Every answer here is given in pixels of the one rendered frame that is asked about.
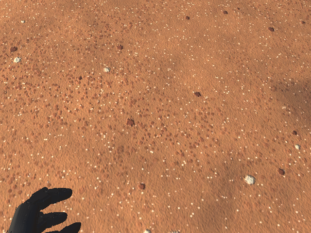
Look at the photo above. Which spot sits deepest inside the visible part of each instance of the left robot hand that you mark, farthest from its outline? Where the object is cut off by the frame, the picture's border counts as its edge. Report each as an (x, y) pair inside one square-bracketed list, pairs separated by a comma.
[(28, 218)]

